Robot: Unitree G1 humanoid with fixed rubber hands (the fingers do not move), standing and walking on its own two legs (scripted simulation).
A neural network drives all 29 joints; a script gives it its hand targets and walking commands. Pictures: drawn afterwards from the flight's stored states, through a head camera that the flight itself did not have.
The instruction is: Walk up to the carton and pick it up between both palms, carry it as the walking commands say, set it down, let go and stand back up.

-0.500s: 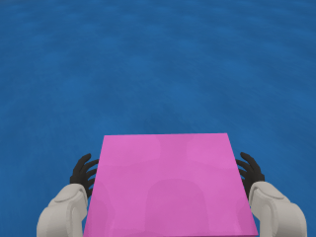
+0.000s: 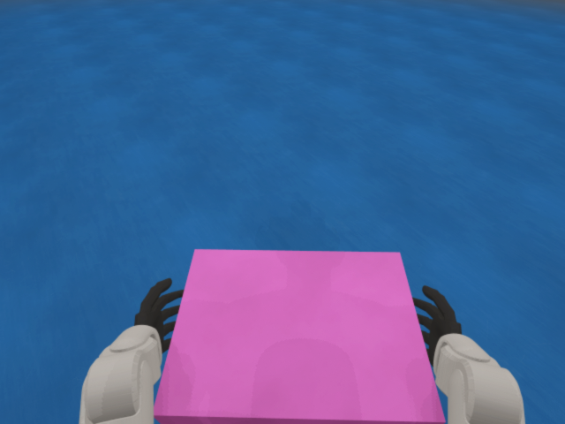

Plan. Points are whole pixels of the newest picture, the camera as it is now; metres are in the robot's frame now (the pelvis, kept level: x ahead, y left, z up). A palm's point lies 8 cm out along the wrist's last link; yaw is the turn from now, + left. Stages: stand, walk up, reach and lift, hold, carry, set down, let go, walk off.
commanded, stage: carry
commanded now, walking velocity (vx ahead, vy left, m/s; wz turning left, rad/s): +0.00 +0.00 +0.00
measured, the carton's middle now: (294, 365) +0.26 +0.00 -0.04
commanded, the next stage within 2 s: hold in 1.76 s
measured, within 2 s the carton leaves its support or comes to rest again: neither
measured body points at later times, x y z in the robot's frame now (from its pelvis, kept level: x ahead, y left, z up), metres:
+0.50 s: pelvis +0.00 -0.02 +0.00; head -0.01 -0.02 +0.45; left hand +0.26 +0.18 +0.02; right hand +0.27 -0.21 +0.02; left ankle +0.02 +0.11 -0.73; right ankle +0.05 -0.12 -0.73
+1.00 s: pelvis +0.01 -0.02 +0.00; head -0.01 -0.03 +0.45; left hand +0.27 +0.18 +0.02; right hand +0.28 -0.21 +0.02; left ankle +0.02 +0.11 -0.73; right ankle +0.05 -0.12 -0.73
